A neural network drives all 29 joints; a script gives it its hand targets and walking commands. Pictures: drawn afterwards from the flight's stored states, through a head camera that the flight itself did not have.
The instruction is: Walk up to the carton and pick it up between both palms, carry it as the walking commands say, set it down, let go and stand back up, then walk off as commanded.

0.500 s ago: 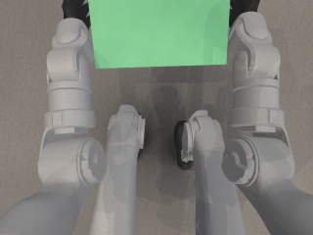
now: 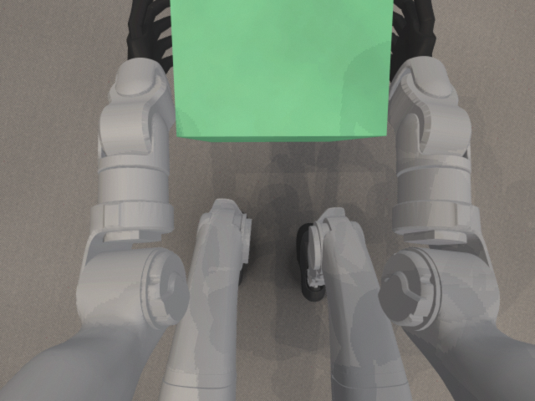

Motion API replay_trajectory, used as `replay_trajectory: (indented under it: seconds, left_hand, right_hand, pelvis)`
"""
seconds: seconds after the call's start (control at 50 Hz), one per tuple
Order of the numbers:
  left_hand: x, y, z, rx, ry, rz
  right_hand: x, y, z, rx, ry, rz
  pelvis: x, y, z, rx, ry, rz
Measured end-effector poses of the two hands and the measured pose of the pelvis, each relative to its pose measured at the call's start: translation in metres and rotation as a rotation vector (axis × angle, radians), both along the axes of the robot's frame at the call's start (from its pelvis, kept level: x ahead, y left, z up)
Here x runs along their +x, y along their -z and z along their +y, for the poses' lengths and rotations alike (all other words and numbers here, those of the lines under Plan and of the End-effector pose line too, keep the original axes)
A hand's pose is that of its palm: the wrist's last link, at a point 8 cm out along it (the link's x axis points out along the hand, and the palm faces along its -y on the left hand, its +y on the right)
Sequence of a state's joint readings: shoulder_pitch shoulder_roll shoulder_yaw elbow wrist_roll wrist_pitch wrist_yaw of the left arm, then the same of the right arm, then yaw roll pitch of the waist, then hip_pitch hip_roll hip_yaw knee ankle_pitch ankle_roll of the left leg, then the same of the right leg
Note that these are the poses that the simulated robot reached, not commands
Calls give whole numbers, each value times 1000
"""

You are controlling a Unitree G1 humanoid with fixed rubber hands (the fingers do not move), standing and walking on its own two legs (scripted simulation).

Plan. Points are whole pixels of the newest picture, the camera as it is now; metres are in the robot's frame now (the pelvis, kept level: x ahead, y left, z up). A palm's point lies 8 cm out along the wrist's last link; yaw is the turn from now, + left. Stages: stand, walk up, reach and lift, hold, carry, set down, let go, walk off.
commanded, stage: reach and lift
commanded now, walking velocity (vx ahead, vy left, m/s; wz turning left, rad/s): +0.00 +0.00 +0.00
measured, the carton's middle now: (275, 63) +0.53 +0.03 -0.13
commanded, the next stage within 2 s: none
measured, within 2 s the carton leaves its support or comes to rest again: neither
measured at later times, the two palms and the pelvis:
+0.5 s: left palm (104, 33) +0.47 +0.17 +0.04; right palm (485, 19) +0.50 -0.13 +0.05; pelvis +0.09 -0.01 +0.08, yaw +1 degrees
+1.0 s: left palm (59, 11) +0.46 +0.17 +0.11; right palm out of the picture +0.47 -0.13 +0.12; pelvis +0.11 +0.00 +0.15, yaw +1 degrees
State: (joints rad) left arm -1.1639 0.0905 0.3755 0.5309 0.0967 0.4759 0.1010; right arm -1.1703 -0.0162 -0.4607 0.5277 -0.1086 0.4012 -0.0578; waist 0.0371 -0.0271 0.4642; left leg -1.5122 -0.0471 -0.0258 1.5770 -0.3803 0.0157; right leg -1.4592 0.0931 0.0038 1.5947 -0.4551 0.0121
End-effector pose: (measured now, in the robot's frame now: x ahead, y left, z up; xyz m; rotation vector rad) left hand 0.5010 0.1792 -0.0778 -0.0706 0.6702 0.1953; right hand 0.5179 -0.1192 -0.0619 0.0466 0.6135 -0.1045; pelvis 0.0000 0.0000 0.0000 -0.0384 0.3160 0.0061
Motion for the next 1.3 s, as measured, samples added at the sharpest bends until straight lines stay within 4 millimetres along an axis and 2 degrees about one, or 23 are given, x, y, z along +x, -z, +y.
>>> replay_trajectory:
  seconds: [0.2,0.32,0.4,0.5,0.62,0.7,0.94,1.1,1.3]
  left_hand:
    - [-2,-45,-6,13,-5,12]
    - [-10,-80,-11,9,-6,52]
    - [-18,-106,-11,1,-19,54]
    - [-27,-123,-5,4,-26,78]
    - [-37,-121,-2,3,-23,100]
    - [-39,-124,-4,-20,-26,74]
    - [-41,-180,-8,-5,-9,38]
    - [-54,-196,-12,-21,-23,67]
    - [-56,-221,-12,-23,-30,38]
  right_hand:
    - [-6,-35,-7,29,8,13]
    - [-10,-73,-11,21,1,53]
    - [-13,-102,-11,27,-3,57]
    - [-18,-117,-6,26,-19,82]
    - [-27,-115,-3,19,-26,104]
    - [-32,-121,-5,27,-7,80]
    - [-44,-170,-10,30,15,45]
    - [-55,-187,-14,28,6,76]
    - [-52,-216,-14,19,-11,48]
  pelvis:
    - [21,-23,-2,8,1,59]
    - [54,-41,-6,20,5,196]
    - [73,-61,-8,28,7,209]
    - [86,-84,-11,32,0,202]
    - [93,-103,-11,25,-9,195]
    - [97,-111,-10,21,-11,193]
    - [107,-138,-4,32,-5,96]
    - [108,-158,-3,40,2,15]
    - [114,-175,-8,43,-3,-50]
